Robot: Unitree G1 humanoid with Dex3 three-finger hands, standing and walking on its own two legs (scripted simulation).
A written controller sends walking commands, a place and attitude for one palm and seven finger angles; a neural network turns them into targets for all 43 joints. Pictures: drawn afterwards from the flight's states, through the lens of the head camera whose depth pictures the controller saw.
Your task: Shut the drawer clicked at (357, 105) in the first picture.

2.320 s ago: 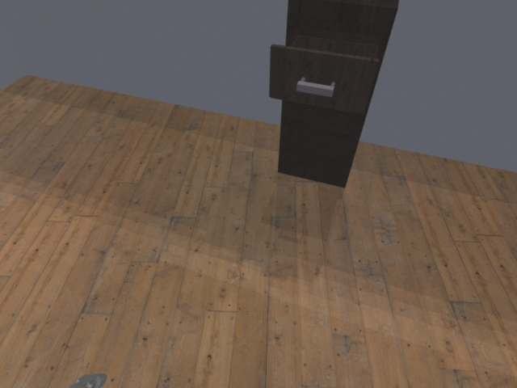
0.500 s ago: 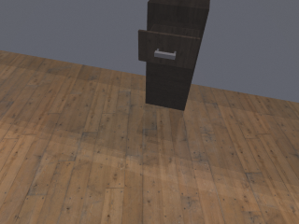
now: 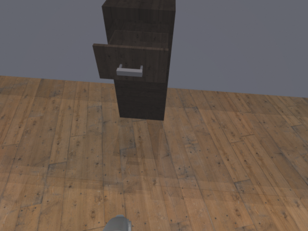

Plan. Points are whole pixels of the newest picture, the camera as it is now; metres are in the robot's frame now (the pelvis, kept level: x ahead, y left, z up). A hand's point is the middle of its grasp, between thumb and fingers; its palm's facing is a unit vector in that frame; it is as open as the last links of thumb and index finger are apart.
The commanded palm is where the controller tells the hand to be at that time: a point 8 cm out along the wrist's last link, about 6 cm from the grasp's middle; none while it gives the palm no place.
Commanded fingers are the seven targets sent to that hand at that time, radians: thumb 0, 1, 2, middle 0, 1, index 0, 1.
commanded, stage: walk to a spot facing it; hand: left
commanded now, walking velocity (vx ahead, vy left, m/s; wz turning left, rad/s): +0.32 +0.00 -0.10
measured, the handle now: (130, 69) +0.78 +0.17 -0.04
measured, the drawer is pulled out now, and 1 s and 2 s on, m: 0.29 0.29 0.29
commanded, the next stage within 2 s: take the last steps up to it in 0.10 s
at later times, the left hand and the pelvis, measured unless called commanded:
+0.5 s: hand (84, 193) +0.26 +0.25 -0.18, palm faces -0.05 -0.99 -0.14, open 7.4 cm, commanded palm none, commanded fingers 0.00 0.90 0.90 -0.20 -0.30 -0.20 -0.30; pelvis +0.19 +0.07 +0.01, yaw -6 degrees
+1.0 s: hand (123, 146) +0.45 +0.15 -0.16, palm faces +0.01 -0.98 -0.19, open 7.1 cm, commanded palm none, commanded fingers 0.00 0.90 0.90 -0.20 -0.30 -0.20 -0.30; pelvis +0.34 -0.02 -0.01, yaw -3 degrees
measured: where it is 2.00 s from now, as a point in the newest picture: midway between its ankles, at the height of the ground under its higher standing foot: (162, 208)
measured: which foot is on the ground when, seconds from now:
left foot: up 0.00-0.14, down 0.16-0.84, up 0.86-1.00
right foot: down 0.00-0.16, up 0.18-0.82, down 0.84-1.00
